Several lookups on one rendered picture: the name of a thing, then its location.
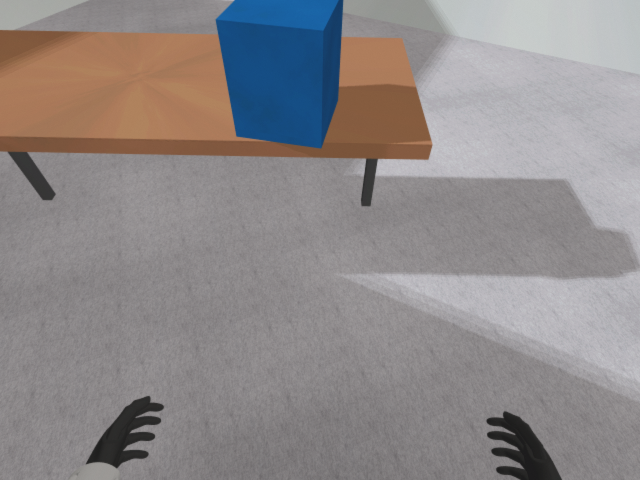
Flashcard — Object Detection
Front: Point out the right robot hand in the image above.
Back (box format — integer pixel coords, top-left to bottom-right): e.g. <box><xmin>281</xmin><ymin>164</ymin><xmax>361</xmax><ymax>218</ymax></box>
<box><xmin>486</xmin><ymin>411</ymin><xmax>562</xmax><ymax>480</ymax></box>

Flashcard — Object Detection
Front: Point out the carton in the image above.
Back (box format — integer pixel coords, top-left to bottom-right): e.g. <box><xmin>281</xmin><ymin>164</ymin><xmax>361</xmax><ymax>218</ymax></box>
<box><xmin>216</xmin><ymin>0</ymin><xmax>343</xmax><ymax>148</ymax></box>

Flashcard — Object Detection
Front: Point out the table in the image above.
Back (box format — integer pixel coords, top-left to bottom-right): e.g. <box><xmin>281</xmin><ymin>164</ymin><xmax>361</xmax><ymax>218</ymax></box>
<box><xmin>0</xmin><ymin>30</ymin><xmax>433</xmax><ymax>206</ymax></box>

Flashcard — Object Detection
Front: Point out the left robot hand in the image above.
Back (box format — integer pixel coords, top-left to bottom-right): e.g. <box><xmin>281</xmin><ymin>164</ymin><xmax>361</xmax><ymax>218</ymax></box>
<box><xmin>85</xmin><ymin>396</ymin><xmax>164</xmax><ymax>468</ymax></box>

